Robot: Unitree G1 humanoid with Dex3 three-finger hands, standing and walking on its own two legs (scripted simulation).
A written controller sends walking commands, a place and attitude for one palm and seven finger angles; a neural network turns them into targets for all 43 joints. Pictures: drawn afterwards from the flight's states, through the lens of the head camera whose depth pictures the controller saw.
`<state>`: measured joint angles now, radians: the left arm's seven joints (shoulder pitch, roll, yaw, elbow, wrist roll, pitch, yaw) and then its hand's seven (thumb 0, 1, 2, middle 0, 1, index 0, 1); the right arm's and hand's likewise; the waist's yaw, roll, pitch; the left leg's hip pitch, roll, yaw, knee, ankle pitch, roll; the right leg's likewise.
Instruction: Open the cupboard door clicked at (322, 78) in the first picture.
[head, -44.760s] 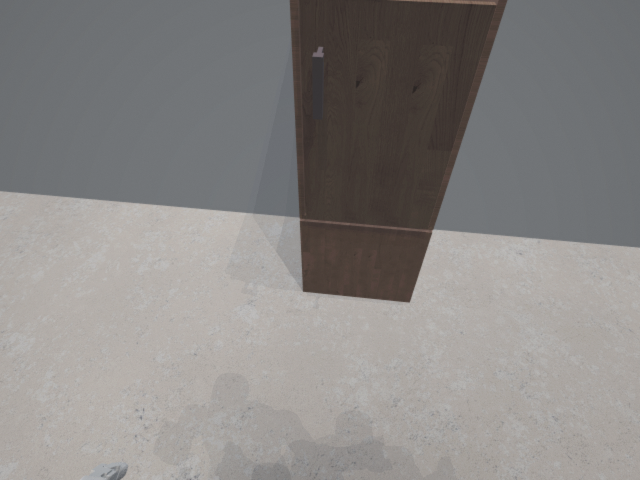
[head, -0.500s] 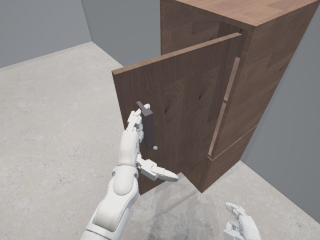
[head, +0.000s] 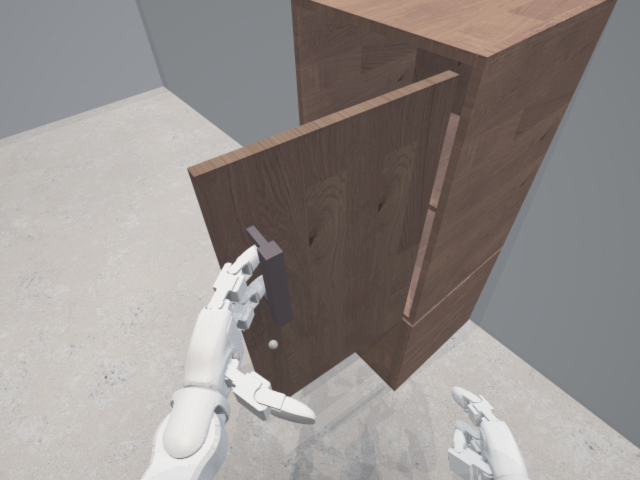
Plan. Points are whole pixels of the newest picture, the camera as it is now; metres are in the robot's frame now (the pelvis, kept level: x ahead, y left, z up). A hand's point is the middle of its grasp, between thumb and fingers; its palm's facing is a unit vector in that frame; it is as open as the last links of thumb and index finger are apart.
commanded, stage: slide the hand sideways off the handle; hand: left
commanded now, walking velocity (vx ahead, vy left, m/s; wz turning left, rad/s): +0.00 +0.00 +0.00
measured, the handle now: (268, 277) +0.33 +0.10 +0.10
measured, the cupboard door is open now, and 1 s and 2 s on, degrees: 85 85 85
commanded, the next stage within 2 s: draw the hand back to the body in 0.56 s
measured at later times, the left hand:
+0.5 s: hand (212, 398) +0.18 +0.12 +0.10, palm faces +0.03 -1.00 -0.05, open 16.3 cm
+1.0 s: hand (167, 397) +0.17 +0.16 +0.12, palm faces +0.04 -1.00 -0.08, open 16.3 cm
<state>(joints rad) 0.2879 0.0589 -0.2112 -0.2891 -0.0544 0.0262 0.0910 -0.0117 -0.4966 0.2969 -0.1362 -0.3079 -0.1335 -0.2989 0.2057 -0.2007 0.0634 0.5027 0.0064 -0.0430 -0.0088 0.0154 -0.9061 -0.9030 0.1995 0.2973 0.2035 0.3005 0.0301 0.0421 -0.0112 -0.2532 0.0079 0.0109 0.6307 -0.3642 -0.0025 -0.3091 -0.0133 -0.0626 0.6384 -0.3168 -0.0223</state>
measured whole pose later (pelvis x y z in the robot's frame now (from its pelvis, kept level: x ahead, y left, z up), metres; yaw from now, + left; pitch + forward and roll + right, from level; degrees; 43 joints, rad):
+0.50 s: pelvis +0.01 +0.00 -0.01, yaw +1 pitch +2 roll +0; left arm 0.64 0.15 -0.05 -0.48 -0.15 -0.14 -0.09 -0.01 -0.50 0.30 -0.15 -0.30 -0.15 -0.30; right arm 0.27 -0.22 0.04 0.49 0.02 -0.20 -0.04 0.02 -0.91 -0.90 0.20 0.30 0.20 0.30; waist 0.04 0.06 -0.06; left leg -0.35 0.01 -0.02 0.74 -0.43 -0.01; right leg -0.39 -0.01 -0.09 0.73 -0.38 -0.03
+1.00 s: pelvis +0.00 +0.01 -0.01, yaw +1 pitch +0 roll -1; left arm 0.58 0.20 0.06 -0.49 -0.22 -0.06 -0.13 -0.01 -0.50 0.30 -0.15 -0.30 -0.15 -0.30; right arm 0.27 -0.22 0.06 0.54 0.04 -0.27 -0.06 0.02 -0.90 -0.90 0.20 0.30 0.20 0.30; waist 0.04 0.06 -0.06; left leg -0.32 0.01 -0.01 0.73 -0.40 0.00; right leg -0.35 -0.02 -0.09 0.70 -0.34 -0.01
